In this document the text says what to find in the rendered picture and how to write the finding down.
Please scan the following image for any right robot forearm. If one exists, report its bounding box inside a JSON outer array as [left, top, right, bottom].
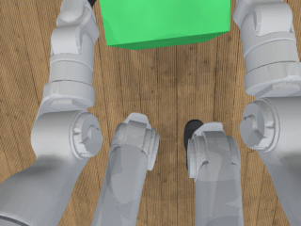
[[232, 0, 301, 99]]

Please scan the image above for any robot right thigh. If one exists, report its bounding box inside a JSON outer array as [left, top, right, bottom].
[[187, 131, 244, 226]]

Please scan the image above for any robot right upper arm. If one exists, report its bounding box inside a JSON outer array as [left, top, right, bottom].
[[239, 96, 301, 226]]

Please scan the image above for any left robot forearm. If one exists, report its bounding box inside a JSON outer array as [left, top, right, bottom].
[[30, 0, 100, 146]]

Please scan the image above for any robot left upper arm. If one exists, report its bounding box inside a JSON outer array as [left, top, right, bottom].
[[0, 109, 103, 226]]

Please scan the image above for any right robot shin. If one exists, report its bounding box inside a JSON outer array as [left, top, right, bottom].
[[194, 121, 241, 171]]

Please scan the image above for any carton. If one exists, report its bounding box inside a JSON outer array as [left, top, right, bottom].
[[99, 0, 230, 50]]

